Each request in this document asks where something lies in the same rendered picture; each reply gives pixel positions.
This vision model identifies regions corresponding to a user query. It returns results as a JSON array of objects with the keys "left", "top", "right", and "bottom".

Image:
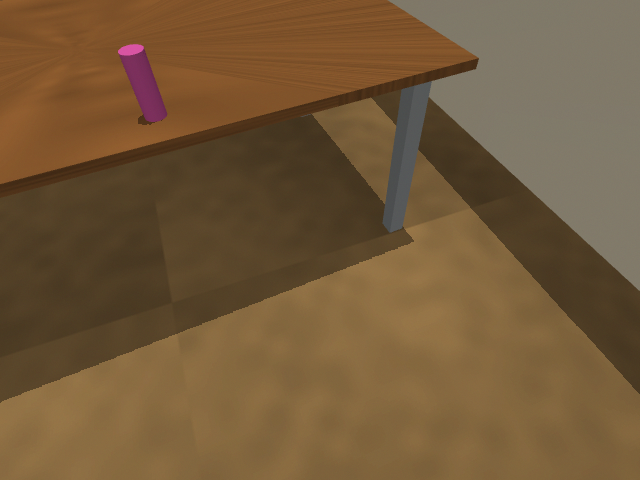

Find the can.
[{"left": 118, "top": 44, "right": 167, "bottom": 122}]

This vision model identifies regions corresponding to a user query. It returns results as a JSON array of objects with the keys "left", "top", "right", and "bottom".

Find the table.
[{"left": 0, "top": 0, "right": 479, "bottom": 233}]

